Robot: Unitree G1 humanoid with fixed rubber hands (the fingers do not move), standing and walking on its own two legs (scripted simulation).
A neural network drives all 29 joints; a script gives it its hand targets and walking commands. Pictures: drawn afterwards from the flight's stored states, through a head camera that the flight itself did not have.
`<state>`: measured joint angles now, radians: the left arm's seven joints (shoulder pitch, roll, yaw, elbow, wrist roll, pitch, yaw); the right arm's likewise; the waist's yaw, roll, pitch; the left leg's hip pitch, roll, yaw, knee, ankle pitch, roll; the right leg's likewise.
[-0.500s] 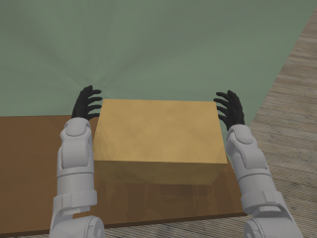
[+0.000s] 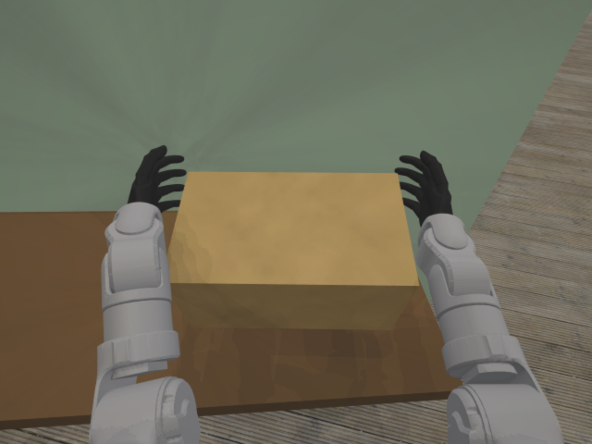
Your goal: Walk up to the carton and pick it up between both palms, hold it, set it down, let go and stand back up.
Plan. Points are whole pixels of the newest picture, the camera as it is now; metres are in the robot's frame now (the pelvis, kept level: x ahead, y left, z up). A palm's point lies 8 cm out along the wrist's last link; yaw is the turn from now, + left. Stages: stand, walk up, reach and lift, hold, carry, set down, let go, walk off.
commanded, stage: reach and lift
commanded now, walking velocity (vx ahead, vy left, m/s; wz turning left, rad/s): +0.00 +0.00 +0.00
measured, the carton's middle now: (291, 252) +0.35 +0.01 +0.09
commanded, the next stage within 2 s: hold in 0.24 s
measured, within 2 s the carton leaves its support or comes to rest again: neither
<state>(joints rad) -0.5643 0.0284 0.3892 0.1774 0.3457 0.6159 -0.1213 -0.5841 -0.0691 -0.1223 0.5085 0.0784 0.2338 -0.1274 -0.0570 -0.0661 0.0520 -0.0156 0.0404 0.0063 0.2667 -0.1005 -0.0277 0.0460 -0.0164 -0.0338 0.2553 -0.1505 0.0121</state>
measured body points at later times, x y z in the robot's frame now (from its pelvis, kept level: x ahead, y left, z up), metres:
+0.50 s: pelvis +0.00 +0.00 +0.00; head -0.05 +0.03 +0.45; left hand +0.37 +0.20 +0.18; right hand +0.37 -0.18 +0.19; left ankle +0.04 +0.14 -0.75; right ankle +0.01 -0.13 -0.75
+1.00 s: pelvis +0.00 +0.00 +0.00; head -0.05 +0.03 +0.45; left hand +0.37 +0.20 +0.19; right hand +0.37 -0.18 +0.19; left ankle +0.04 +0.14 -0.75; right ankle +0.01 -0.13 -0.75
